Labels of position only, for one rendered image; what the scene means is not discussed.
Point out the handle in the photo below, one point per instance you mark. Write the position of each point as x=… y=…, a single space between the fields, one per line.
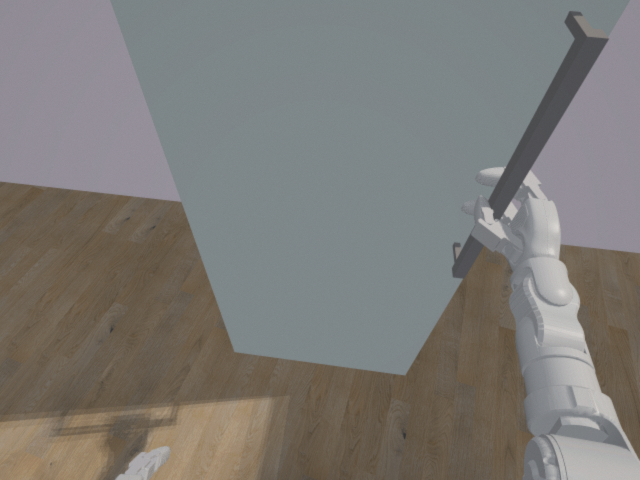
x=583 y=53

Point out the robot left hand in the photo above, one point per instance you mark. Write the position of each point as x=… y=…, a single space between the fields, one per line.
x=144 y=465

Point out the robot right hand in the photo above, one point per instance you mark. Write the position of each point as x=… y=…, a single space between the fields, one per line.
x=532 y=231

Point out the robot right forearm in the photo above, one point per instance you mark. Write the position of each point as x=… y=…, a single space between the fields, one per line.
x=563 y=394

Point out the fridge door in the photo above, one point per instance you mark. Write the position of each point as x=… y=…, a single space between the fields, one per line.
x=322 y=151

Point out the right robot upper arm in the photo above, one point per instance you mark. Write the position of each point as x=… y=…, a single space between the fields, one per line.
x=554 y=457

